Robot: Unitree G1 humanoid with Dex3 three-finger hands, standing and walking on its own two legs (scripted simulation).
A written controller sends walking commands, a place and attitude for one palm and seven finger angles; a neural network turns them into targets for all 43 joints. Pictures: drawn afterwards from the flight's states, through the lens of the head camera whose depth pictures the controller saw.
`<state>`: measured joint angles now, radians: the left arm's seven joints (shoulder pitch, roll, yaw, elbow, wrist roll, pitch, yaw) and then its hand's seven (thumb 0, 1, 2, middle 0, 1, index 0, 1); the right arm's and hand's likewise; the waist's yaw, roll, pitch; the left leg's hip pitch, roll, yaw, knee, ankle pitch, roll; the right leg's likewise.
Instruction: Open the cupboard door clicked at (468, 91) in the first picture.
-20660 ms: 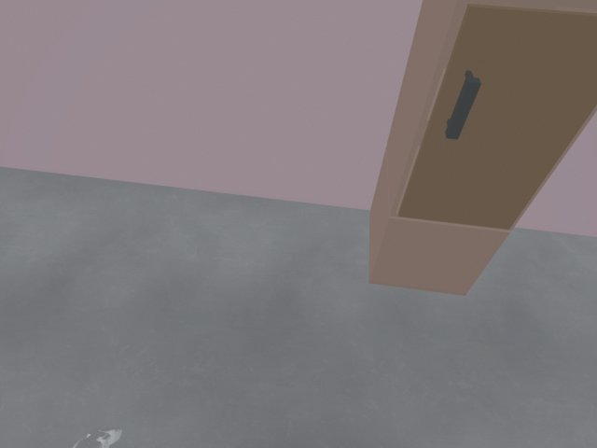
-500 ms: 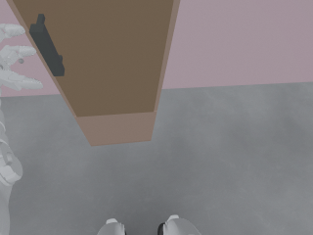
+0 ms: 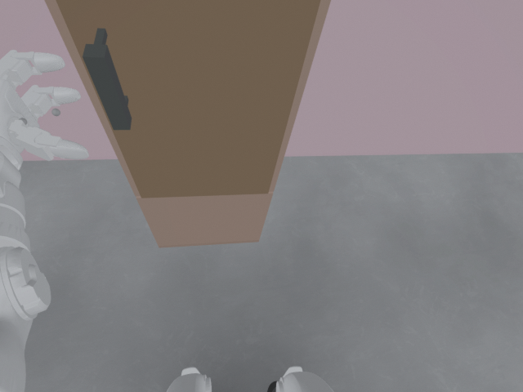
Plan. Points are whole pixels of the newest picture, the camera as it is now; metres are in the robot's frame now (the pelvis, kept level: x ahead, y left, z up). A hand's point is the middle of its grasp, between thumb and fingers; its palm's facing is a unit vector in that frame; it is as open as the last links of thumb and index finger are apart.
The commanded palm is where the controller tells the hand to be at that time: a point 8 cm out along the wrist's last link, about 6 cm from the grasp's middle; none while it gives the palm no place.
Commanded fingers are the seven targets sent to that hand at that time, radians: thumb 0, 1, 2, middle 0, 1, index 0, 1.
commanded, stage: move the hooked fingers beside the handle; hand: left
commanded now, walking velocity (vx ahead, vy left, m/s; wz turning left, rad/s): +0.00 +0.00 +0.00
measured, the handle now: (112, 81) +0.56 +0.20 +0.10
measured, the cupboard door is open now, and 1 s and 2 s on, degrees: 0 0 1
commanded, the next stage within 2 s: slide the fingers in behind the handle in 0.28 s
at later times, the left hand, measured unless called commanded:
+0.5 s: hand (76, 106) +0.50 +0.24 +0.10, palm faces +0.02 -1.00 +0.01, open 14.0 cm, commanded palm +0.49 +0.28 +0.10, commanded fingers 0.00 -0.50 0.30 -0.30 -1.20 -0.30 -1.20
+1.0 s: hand (93, 109) +0.50 +0.22 +0.10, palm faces +0.03 -1.00 +0.01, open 14.0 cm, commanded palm +0.48 +0.26 +0.10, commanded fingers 0.00 -0.50 0.30 -0.30 -1.20 -0.30 -1.20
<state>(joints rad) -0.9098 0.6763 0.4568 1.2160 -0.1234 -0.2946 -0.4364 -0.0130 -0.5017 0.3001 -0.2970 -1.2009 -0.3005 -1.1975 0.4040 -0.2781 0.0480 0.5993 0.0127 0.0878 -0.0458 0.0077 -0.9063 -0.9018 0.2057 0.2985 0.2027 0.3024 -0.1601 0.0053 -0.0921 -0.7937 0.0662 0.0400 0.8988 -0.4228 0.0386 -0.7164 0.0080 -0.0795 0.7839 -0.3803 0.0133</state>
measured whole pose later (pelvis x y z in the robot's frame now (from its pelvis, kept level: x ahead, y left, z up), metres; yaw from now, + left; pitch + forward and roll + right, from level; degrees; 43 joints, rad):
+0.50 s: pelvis -0.01 +0.00 +0.00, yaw +0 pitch +19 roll -4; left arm -0.96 0.67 0.46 1.23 -0.10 -0.31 -0.38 -0.01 -0.50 0.30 -0.30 -1.20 -0.30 -1.20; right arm 0.46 -0.28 0.05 0.62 0.00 0.08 -0.04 0.01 -0.91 -0.90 0.21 0.30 0.20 0.30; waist -0.18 0.01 -0.08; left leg -0.84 0.07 0.04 0.92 -0.42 0.04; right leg -0.77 0.01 -0.07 0.81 -0.38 0.01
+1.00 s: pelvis +0.00 -0.02 +0.00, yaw +0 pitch +18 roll -3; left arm -0.91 0.61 0.44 1.19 -0.12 -0.32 -0.34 -0.01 -0.50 0.30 -0.30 -1.20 -0.30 -1.20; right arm 0.42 -0.28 0.04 0.60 0.01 0.08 -0.03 0.01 -0.91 -0.90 0.21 0.30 0.20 0.30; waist -0.17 0.02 -0.09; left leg -0.80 0.08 0.03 0.90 -0.42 0.02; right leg -0.73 0.02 -0.08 0.81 -0.39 -0.01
